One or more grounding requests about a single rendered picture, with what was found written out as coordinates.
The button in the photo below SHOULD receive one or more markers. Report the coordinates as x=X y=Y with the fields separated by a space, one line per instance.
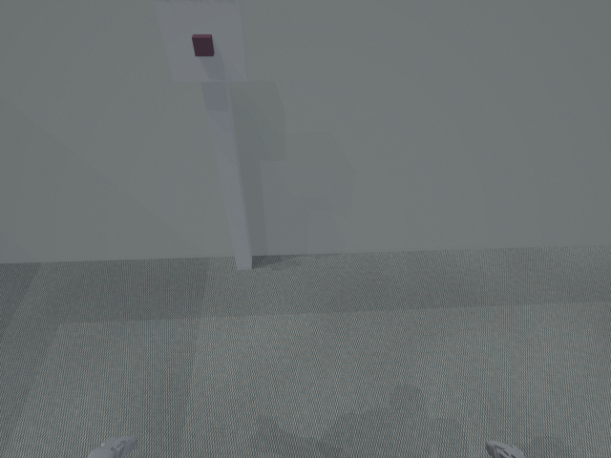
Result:
x=203 y=44

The robot left hand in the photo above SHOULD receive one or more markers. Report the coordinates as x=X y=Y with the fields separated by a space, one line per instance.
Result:
x=114 y=447

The panel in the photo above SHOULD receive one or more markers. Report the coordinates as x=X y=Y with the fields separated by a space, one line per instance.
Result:
x=178 y=21

